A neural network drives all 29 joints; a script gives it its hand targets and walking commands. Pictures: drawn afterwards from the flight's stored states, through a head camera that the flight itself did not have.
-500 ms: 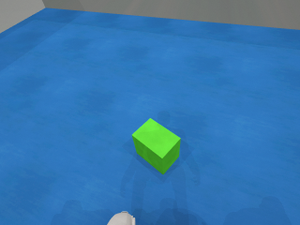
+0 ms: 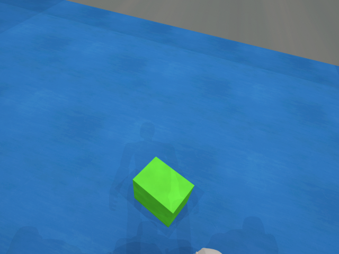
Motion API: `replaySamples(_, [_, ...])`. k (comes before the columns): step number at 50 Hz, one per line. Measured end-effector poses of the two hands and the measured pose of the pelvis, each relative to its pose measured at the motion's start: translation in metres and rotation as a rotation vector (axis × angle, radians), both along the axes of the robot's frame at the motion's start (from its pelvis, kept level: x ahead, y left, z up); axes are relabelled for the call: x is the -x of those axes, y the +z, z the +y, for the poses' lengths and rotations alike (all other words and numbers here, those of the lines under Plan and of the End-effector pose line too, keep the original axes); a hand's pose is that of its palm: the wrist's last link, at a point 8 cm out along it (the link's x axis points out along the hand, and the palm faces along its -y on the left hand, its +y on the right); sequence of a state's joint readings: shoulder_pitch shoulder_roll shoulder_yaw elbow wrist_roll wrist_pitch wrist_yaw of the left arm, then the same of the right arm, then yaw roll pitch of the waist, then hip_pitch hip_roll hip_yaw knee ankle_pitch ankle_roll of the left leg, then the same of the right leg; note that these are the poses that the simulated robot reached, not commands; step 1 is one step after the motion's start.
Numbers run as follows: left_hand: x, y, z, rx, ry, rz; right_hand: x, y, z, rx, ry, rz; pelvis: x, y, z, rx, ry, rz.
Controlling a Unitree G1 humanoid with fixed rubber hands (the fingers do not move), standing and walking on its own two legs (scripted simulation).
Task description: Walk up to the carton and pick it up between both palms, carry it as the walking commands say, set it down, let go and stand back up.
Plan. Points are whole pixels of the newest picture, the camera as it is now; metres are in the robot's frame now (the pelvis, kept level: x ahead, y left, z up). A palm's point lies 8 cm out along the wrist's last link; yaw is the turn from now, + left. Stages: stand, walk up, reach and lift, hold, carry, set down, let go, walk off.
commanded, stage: walk up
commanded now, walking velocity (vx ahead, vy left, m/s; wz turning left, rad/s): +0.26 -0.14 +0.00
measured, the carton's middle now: (162, 192) +0.53 -0.01 -0.66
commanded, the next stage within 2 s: none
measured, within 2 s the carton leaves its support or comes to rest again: neither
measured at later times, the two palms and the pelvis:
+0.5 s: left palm out of the picture +0.11 +0.17 -0.14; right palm out of the picture +0.05 -0.28 -0.16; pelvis +0.07 -0.06 +0.00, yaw +0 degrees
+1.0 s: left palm out of the picture +0.07 +0.19 -0.15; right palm out of the picture +0.06 -0.25 -0.15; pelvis +0.08 -0.04 +0.00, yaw +1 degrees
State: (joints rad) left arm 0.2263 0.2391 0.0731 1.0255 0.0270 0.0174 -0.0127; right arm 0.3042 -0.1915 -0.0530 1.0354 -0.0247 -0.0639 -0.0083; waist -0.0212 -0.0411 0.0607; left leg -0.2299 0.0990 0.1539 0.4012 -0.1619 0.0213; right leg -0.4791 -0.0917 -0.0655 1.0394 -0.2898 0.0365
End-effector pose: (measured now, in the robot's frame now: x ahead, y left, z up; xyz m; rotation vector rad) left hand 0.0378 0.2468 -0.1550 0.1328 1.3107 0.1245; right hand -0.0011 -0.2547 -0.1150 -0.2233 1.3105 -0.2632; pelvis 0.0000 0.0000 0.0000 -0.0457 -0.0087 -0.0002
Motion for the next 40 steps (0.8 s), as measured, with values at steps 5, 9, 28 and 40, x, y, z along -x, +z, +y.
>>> replaySamples(5, [-0.067, 0.011, -0.018, 0.003, -0.052, -0.097, 0.020, -0.002, 0.000, -0.029, -0.059, 0.072, -0.021, 0.003, -0.011, -0.009, 0.003, 0.000])
replaySamples(9, [-0.105, 0.018, -0.038, -0.029, -0.060, -0.172, 0.015, -0.020, -0.004, -0.086, -0.088, 0.106, -0.035, -0.003, -0.028, -0.047, 0.010, -0.010])
replaySamples(28, [-0.059, 0.016, -0.074, -0.053, 0.067, -0.026, -0.050, -0.041, -0.022, -0.143, 0.006, 0.110, -0.068, -0.004, -0.056, -0.047, 0.008, -0.010])
replaySamples(40, [-0.038, 0.007, -0.064, -0.035, 0.091, 0.044, -0.056, -0.036, -0.007, -0.132, 0.007, 0.114, -0.074, -0.004, -0.046, -0.047, 0.011, -0.014])
